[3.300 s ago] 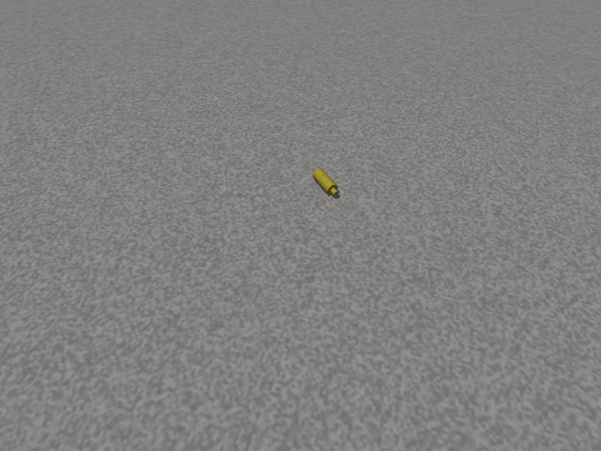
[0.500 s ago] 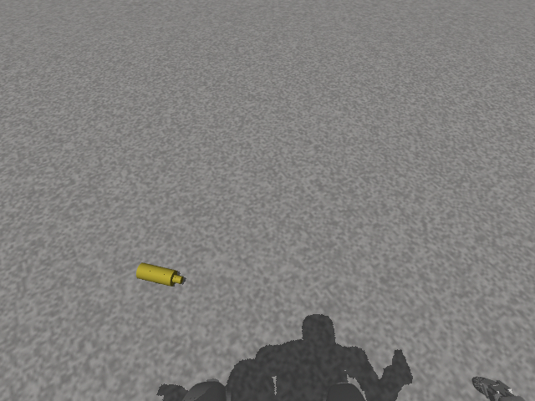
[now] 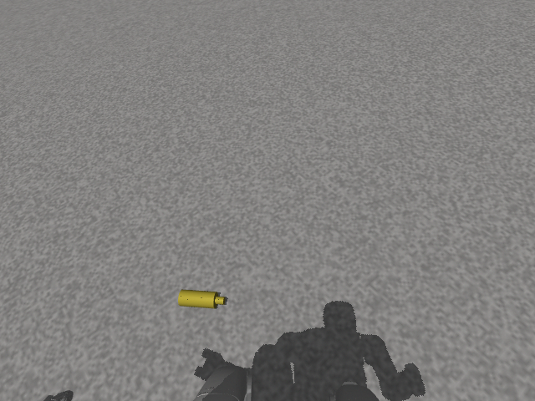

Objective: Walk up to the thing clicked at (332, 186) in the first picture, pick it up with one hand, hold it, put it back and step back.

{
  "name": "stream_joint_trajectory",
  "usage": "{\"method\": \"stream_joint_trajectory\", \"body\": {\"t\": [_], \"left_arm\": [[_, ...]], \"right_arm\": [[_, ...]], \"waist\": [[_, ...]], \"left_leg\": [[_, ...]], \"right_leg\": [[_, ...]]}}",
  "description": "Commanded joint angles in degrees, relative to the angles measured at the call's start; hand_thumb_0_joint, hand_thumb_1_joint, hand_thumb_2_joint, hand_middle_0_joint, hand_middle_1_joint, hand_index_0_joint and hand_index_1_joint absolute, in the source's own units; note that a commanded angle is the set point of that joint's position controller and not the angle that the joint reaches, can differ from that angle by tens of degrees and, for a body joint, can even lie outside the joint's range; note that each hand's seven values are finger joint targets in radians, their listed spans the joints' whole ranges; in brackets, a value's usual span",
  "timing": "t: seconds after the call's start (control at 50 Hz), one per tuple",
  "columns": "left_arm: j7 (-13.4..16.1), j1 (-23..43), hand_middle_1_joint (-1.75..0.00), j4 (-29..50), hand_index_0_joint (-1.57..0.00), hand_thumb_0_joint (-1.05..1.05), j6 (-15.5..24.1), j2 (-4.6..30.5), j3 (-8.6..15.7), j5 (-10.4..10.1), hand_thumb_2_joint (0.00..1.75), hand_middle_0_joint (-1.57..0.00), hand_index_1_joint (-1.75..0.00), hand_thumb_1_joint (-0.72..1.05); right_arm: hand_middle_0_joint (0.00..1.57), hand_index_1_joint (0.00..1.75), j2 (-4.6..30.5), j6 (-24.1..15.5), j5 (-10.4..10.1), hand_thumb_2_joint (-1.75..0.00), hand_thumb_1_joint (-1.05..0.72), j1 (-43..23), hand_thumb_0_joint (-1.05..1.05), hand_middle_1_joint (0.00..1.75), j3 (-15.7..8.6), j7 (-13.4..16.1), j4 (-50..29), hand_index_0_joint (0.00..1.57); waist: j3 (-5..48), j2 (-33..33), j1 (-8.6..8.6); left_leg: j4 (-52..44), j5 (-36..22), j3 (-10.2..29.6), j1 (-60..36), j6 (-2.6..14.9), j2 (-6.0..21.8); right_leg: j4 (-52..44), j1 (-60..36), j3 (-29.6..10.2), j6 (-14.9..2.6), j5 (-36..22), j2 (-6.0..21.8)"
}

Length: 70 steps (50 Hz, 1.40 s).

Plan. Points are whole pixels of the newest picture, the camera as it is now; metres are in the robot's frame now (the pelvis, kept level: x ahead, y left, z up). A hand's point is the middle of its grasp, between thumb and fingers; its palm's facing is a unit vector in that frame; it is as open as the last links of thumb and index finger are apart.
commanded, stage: walk up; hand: left
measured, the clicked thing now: (202, 299) +0.55 +0.33 -0.71
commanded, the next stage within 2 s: none
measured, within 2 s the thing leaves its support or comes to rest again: neither
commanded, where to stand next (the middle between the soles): +0.14 +0.04 m, yaw -5 degrees
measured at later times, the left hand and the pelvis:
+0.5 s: hand out of the picture +0.15 +0.35 -0.16, palm faces -0.15 -0.92 -0.36, open 7.4 cm; pelvis +0.03 +0.07 -0.01, yaw -7 degrees
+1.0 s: hand (125, 377) +0.19 +0.27 -0.14, palm faces -0.10 -0.92 -0.39, open 7.3 cm; pelvis +0.04 +0.02 +0.00, yaw -8 degrees
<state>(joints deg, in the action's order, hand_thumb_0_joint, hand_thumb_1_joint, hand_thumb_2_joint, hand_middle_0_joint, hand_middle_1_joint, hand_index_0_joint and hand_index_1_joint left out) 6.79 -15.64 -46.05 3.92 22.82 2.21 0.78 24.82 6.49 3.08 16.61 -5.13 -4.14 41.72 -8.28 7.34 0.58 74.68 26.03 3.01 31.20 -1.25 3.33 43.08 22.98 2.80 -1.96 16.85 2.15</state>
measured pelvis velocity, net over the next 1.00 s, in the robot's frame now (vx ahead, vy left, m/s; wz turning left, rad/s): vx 0.04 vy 0.02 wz -0.14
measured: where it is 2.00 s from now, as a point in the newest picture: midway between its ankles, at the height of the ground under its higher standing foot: outside the picture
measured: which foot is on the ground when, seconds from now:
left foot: up 0.00-0.12, down 0.14-0.58, up 0.60-0.82, down 0.84-1.00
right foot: down 0.00-0.16, up 0.18-0.54, down 0.56-1.00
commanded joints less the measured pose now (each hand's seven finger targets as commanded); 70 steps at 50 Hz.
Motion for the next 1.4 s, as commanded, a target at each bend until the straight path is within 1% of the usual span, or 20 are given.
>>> {"method": "stream_joint_trajectory", "body": {"t": [0.0, 0.1, 0.12, 0.14, 0.16, 0.18, 0.24, 0.44, 0.52, 0.56, 0.58, 0.6, 0.66, 0.78, 0.84, 0.9, 1.0, 1.04, 1.12, 1.38], "left_arm": [[-1.29, 3.87, -0.3, 3.27, -0.2, 0.0, 1.19, 17.95, 5.89, 2.17, 0.9, -0.2, -0.3, 0.9], [-4.58, 3.24, -0.3, 2.12, -0.2, 0.0, -2.54, 14.59, 5.12, 2.13, 0.9, -0.2, -0.3, 0.9], [-4.62, 2.48, -0.3, 2.21, -0.2, 0.0, -3.45, 10.91, 4.35, 1.82, 0.9, -0.2, -0.3, 0.9], [-4.61, 3.35, -0.3, 3.58, -0.2, 0.0, -3.72, 7.66, 3.43, 0.99, 0.9, -0.2, -0.3, 0.9], [-4.19, 4.62, -0.3, 3.19, -0.2, 0.0, -3.93, 11.45, 4.04, 1.29, 0.9, -0.2, -0.3, 0.9], [-4.54, 4.66, -0.3, 1.38, -0.2, 0.0, -3.48, 14.68, 4.47, 1.5, 0.9, -0.2, -0.3, 0.9], [-6.39, 1.59, -0.3, -2.12, -0.2, 0.0, -3.87, 14.59, 6.24, 0.51, 0.9, -0.2, -0.3, 0.9], [-9.46, 10.2, -0.3, 3.52, -0.2, 0.0, -6.18, 12.15, 6.85, 1.77, 0.9, -0.2, -0.3, 0.9], [-9.11, 1.14, -0.3, -0.61, -0.2, 0.0, -4.98, 11.17, 7.23, 0.92, 0.9, -0.2, -0.3, 0.9], [-7.84, -7.15, -0.3, -1.83, -0.2, 0.0, -4.03, 19.7, 9.69, 1.72, 0.9, -0.2, -0.3, 0.9], [-7.64, -4.41, -0.3, -0.46, -0.2, 0.0, -3.99, 20.49, 8.86, 0.87, 0.9, -0.2, -0.3, 0.9], [-7.6, -1.4, -0.3, 0.5, -0.2, 0.0, -4.04, 20.72, 8.62, 0.6, 0.9, -0.2, -0.3, 0.9], [-6.64, 3.71, -0.3, 1.3, -0.2, 0.0, -3.81, 14.24, 6.17, 0.22, 0.9, -0.2, -0.3, 0.9], [-5.73, 7.52, -0.3, 0.33, -0.2, 0.0, -2.56, 13.1, 4.0, -0.86, 0.9, -0.2, -0.3, 0.9], [-5.65, 10.13, -0.3, 0.41, -0.2, 0.0, -3.28, 11.32, 3.21, -2.23, 0.9, -0.2, -0.3, 0.9], [-5.08, 5.46, -0.3, -3.81, -0.2, 0.0, -4.16, 11.43, 3.3, -2.08, 0.9, -0.2, -0.3, 0.9], [-5.56, 7.24, -0.3, -5.75, -0.2, 0.0, -1.53, 14.8, 4.13, -0.12, 0.9, -0.2, -0.3, 0.9], [-5.39, 12.34, -0.3, -5.33, -0.2, 0.0, -1.3, 16.7, 4.03, 0.09, 0.9, -0.2, -0.3, 0.9], [-5.48, 14.33, -0.3, -6.53, -0.2, 0.0, -1.69, 12.92, 3.0, -0.13, 0.9, -0.2, -0.3, 0.9], [-6.51, 12.48, -0.3, -11.0, -0.2, 0.0, -2.36, 10.62, 2.42, -0.44, 0.9, -0.2, -0.3, 0.9]], "right_arm": [[0.2, 0.3, 9.5, -2.35, -2.15, -0.9, -0.9, 6.34, 0.0, 0.3, -3.41, 0.67, -0.61, 0.2], [0.2, 0.3, 9.29, -6.32, -2.44, -0.9, -0.9, 12.31, 0.0, 0.3, -3.42, 3.76, 6.55, 0.2], [0.2, 0.3, 12.14, -7.3, -1.56, -0.9, -0.9, 14.89, 0.0, 0.3, -3.91, 4.66, 7.66, 0.2], [0.2, 0.3, 17.71, -8.31, -0.4, -0.9, -0.9, 11.82, 0.0, 0.3, -4.47, 5.31, 5.72, 0.2], [0.2, 0.3, 22.52, -8.74, -1.81, -0.9, -0.9, 2.55, 0.0, 0.3, -4.68, 5.47, 2.91, 0.2], [0.2, 0.3, 23.24, -8.96, -1.76, -0.9, -0.9, -6.97, 0.0, 0.3, -4.66, 5.62, 1.15, 0.2], [0.2, 0.3, 18.43, -10.56, -1.15, -0.9, -0.9, -2.59, 0.0, 0.3, -3.41, 6.78, 3.75, 0.2], [0.2, 0.3, 18.62, -11.43, -1.62, -0.9, -0.9, 8.39, 0.0, 0.3, -3.96, 9.57, 5.02, 0.2], [0.2, 0.3, 16.86, -10.66, -2.13, -0.9, -0.9, 1.85, 0.0, 0.3, -2.44, 8.95, 2.9, 0.2], [0.2, 0.3, 8.9, -10.39, -3.16, -0.9, -0.9, 4.03, 0.0, 0.3, 0.64, 8.74, 1.75, 0.2], [0.2, 0.3, 10.29, -10.04, -3.43, -0.9, -0.9, 0.71, 0.0, 0.3, 0.24, 9.56, 1.35, 0.2], [0.2, 0.3, 12.92, -9.84, -2.83, -0.9, -0.9, -1.08, 0.0, 0.3, -0.73, 9.95, 2.59, 0.2], [0.2, 0.3, 11.45, -10.19, -3.82, -0.9, -0.9, 3.19, 0.0, 0.3, 0.29, 8.86, 6.38, 0.2], [0.2, 0.3, 9.32, -10.11, -3.76, -0.9, -0.9, 1.24, 0.0, 0.3, 0.95, 6.88, 8.16, 0.2], [0.2, 0.3, 13.18, -10.19, -2.09, -0.9, -0.9, 2.02, 0.0, 0.3, -0.52, 6.75, 8.81, 0.2], [0.2, 0.3, 16.68, -9.78, -2.45, -0.9, -0.9, -9.21, 0.0, 0.3, -0.72, 5.78, 6.47, 0.2], [0.2, 0.3, 8.87, -8.13, -3.72, -0.9, -0.9, -11.04, 0.0, 0.3, 1.49, 5.13, 7.42, 0.2], [0.2, 0.3, 9.59, -7.49, -3.09, -0.9, -0.9, -9.52, 0.0, 0.3, 0.75, 5.15, 9.07, 0.2], [0.2, 0.3, 9.04, -7.83, -3.08, -0.9, -0.9, -10.93, 0.0, 0.3, 0.44, 3.97, 10.52, 0.2], [0.2, 0.3, 10.01, -7.42, -1.96, -0.9, -0.9, -13.77, 0.0, 0.3, 1.27, 2.9, 14.34, 0.2]], "waist": [[4.63, -20.47, 1.81], [7.2, -15.95, 2.76], [6.02, -6.4, 4.26], [2.6, 4.43, 3.66], [-0.46, 2.93, 1.35], [-3.6, 2.67, -1.15], [-1.92, 0.75, -1.6], [7.32, 5.95, 2.01], [12.83, 1.78, -3.88], [16.77, -20.98, -8.18], [15.92, -21.36, -7.19], [13.6, -18.18, -6.51], [7.97, -12.89, -1.49], [9.56, -15.74, -0.19], [11.46, -8.0, 1.66], [9.21, 1.53, -2.22], [9.59, -10.28, -1.73], [9.43, -13.11, 0.33], [8.95, -11.13, 0.54], [7.08, -5.48, -1.26]], "left_leg": [[-15.31, -1.7, -2.38, -7.59, 1.43, 2.48], [-39.68, -6.61, -12.51, -22.17, -2.19, -4.6], [-44.09, -1.92, -4.68, -22.24, -1.07, -1.15], [-53.08, 9.55, 22.61, -16.52, 4.09, 14.86], [-61.29, 17.67, 37.57, -5.95, 13.65, 25.16], [-61.57, 19.82, 39.38, -0.5, 18.31, 27.64], [-49.73, -4.46, 15.94, -11.08, 11.73, 15.06], [-38.66, -41.88, 10.18, -25.92, 14.81, 17.38], [-27.17, -36.53, -0.48, -14.32, 8.89, 9.25], [-4.92, -6.56, -3.06, 5.89, 2.71, -0.02], [-2.84, 11.03, -3.06, 10.96, 2.92, -3.48], [-1.04, 14.09, -0.82, 7.84, 2.6, -0.84], [-6.07, 7.41, 0.29, 3.42, 3.06, 0.52], [-30.23, -4.79, -4.77, -10.67, 2.97, -0.53], [-41.54, -25.44, 6.35, -21.11, 5.72, 4.39], [-49.63, -16.87, 23.64, -7.12, 18.24, 18.62], [-30.0, -15.56, 0.53, -4.97, 2.76, -0.62], [-29.32, -2.24, -0.87, -10.66, 3.02, -1.4], [-39.23, -15.04, 2.69, -16.95, 4.71, 0.97], [-53.16, 2.21, 8.88, -11.35, 4.34, 3.52]], "right_leg": [[-17.66, 7.76, -10.44, -7.37, 20.34, 5.66], [0.32, 10.79, -6.57, -6.21, 21.84, 0.22], [11.68, 14.7, -6.01, -4.34, 19.16, -2.14], [21.51, 21.97, -6.97, -1.23, 17.12, -7.0], [22.48, 19.46, -12.17, -0.47, 15.32, -2.78], [23.79, 15.42, -10.38, 0.68, 14.91, 0.07], [22.21, 16.55, -9.9, 1.03, 7.94, -0.66], [14.53, 14.34, -4.52, 0.97, 12.82, 1.61], [-6.27, -8.67, 2.16, -0.76, 0.25, -2.91], [-11.03, -25.47, -23.05, -6.33, -9.27, 9.98], [-16.43, -23.07, -36.83, -14.7, -14.68, 18.0], [-16.46, -17.35, -37.43, -17.96, -15.67, 20.16], [-7.81, -11.29, -18.51, -12.73, -31.24, 10.8], [-4.1, -5.19, -14.25, -10.78, -35.57, 10.44], [3.28, 4.5, -11.51, -4.02, -17.26, 6.67], [12.76, -4.43, -4.86, -0.07, 15.48, -0.65], [-14.73, -8.72, -23.24, -5.95, -6.01, 10.74], [-15.23, -1.28, -25.48, -10.09, -7.38, 15.44], [-13.33, 1.39, -12.92, -2.6, -0.37, 6.82], [-17.34, -5.37, -8.97, -1.66, 12.07, 2.96]]}}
